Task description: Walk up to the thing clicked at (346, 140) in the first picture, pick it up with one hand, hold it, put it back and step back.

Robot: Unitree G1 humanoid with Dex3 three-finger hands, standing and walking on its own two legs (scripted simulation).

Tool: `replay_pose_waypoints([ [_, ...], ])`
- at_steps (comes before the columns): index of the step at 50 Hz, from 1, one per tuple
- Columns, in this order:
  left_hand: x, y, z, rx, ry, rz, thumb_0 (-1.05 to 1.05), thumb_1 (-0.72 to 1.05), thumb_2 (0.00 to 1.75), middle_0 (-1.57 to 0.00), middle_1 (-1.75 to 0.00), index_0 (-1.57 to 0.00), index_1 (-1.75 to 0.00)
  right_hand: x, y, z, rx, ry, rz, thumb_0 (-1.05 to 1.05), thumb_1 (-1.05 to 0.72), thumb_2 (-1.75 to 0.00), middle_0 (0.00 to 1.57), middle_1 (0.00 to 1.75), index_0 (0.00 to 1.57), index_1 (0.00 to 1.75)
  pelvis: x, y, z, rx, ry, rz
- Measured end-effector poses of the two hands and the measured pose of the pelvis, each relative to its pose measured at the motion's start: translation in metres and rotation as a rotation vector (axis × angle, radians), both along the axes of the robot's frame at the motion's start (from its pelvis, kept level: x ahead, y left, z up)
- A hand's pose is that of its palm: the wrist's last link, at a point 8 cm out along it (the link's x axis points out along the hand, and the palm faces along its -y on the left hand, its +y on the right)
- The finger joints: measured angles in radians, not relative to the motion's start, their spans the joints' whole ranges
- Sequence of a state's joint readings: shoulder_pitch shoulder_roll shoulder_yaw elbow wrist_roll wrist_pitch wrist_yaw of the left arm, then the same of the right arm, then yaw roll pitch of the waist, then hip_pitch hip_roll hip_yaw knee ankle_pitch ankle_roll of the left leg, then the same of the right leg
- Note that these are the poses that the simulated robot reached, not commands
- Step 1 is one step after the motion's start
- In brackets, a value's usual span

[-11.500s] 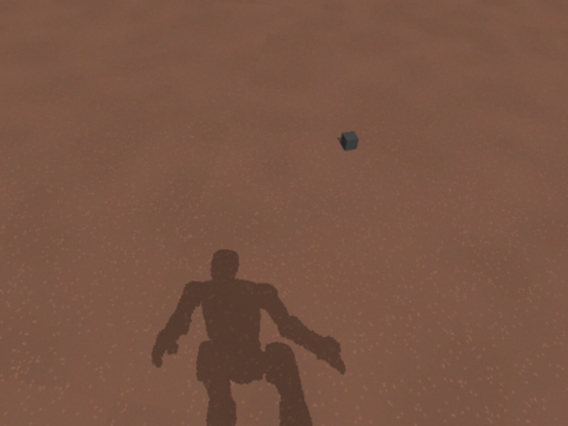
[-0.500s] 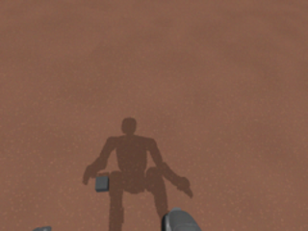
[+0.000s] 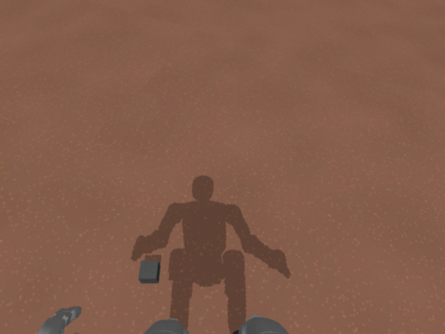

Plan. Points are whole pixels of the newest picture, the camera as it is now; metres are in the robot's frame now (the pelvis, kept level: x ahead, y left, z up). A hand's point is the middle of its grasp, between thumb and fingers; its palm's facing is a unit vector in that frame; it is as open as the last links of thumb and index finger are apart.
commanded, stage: walk up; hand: left
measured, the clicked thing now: (149, 272) +0.41 +0.26 -0.71
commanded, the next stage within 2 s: none
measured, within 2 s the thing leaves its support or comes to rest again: neither
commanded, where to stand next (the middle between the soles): +0.03 +0.01 m, yaw +1 degrees
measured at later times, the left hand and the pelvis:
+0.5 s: hand out of the picture +0.01 +0.27 -0.13, palm faces -0.03 -0.92 -0.39, open 7.4 cm; pelvis -0.03 +0.00 +0.01, yaw -1 degrees
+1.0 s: hand out of the picture +0.09 +0.26 -0.13, palm faces -0.09 -0.92 -0.39, open 7.4 cm; pelvis +0.01 +0.00 +0.02, yaw -3 degrees
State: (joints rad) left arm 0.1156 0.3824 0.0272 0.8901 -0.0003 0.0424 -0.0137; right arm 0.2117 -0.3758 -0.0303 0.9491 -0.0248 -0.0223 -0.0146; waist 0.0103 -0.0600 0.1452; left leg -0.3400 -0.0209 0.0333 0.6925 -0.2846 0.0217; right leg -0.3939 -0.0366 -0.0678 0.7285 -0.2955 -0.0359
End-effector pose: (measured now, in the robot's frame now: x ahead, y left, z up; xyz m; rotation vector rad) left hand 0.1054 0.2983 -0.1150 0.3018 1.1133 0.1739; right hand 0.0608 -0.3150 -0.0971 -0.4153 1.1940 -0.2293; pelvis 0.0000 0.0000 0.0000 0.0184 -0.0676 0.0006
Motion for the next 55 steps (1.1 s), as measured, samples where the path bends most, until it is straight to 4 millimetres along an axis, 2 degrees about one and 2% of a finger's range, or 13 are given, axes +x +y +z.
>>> replay_pose_waypoints([
  [7, -0.044, 0.008, -0.002, 0.001, 0.111, 0.039, 0.01, 0.91, 0.90, -0.20, -0.30, -0.21, -0.30, -0.006, 0.000, 0.011, -0.010, 0.007, 0.014, 0.00, -0.91, -0.90, 0.20, 0.30, 0.20, 0.30, -0.014, 0.000, 0.008, -0.037, 0.034, 0.004],
  [11, -0.073, 0.010, -0.002, 0.039, 0.153, 0.050, 0.01, 0.91, 0.90, -0.20, -0.30, -0.21, -0.30, 0.000, -0.005, 0.005, 0.010, -0.018, 0.026, 0.00, -0.90, -0.90, 0.20, 0.30, 0.21, 0.30, -0.021, -0.008, 0.005, -0.030, 0.043, -0.017],
  [14, -0.094, 0.004, 0.006, 0.059, 0.166, 0.048, 0.01, 0.91, 0.90, -0.20, -0.30, -0.21, -0.30, 0.004, -0.004, 0.000, 0.037, -0.035, 0.018, 0.00, -0.91, -0.90, 0.20, 0.30, 0.20, 0.30, -0.026, -0.009, 0.007, -0.074, 0.016, -0.012],
  [17, -0.108, 0.005, 0.013, 0.068, 0.176, 0.044, 0.01, 0.90, 0.90, -0.20, -0.30, -0.21, -0.30, 0.006, 0.002, -0.001, 0.072, -0.056, 0.018, 0.00, -0.91, -0.90, 0.20, 0.30, 0.20, 0.30, -0.026, -0.007, 0.010, -0.044, 0.016, -0.023],
  [19, -0.110, 0.009, 0.016, 0.075, 0.174, 0.046, 0.01, 0.90, 0.90, -0.20, -0.30, -0.21, -0.30, 0.006, 0.006, -0.004, 0.090, -0.067, 0.012, 0.00, -0.91, -0.90, 0.20, 0.30, 0.20, 0.30, -0.026, -0.004, 0.011, -0.037, 0.007, -0.008],
  [27, -0.090, 0.017, 0.026, 0.077, 0.117, 0.017, 0.01, 0.90, 0.90, -0.20, -0.30, -0.21, -0.30, -0.005, 0.021, -0.003, 0.134, -0.041, -0.009, 0.00, -0.91, -0.90, 0.20, 0.30, 0.20, 0.30, -0.025, 0.003, 0.017, -0.027, 0.021, -0.012],
  [37, -0.056, 0.017, 0.022, 0.064, 0.110, -0.024, 0.01, 0.90, 0.90, -0.20, -0.30, -0.21, -0.30, -0.012, 0.019, 0.001, 0.112, 0.006, -0.061, 0.00, -0.91, -0.90, 0.20, 0.30, 0.20, 0.30, -0.008, 0.007, 0.019, -0.025, 0.040, -0.024],
  [49, -0.018, 0.007, 0.022, 0.068, 0.083, -0.052, 0.01, 0.90, 0.90, -0.20, -0.30, -0.21, -0.30, 0.019, 0.010, 0.006, 0.101, -0.040, -0.089, 0.00, -0.91, -0.90, 0.20, 0.30, 0.20, 0.30, 0.008, 0.002, 0.020, -0.016, 0.035, -0.045],
  [55, -0.009, 0.001, 0.028, 0.082, 0.066, -0.070, 0.01, 0.90, 0.90, -0.20, -0.30, -0.21, -0.30, 0.032, 0.005, 0.004, 0.116, -0.072, -0.094, 0.00, -0.91, -0.90, 0.20, 0.30, 0.20, 0.30, 0.010, -0.003, 0.020, -0.020, 0.029, -0.051],
])
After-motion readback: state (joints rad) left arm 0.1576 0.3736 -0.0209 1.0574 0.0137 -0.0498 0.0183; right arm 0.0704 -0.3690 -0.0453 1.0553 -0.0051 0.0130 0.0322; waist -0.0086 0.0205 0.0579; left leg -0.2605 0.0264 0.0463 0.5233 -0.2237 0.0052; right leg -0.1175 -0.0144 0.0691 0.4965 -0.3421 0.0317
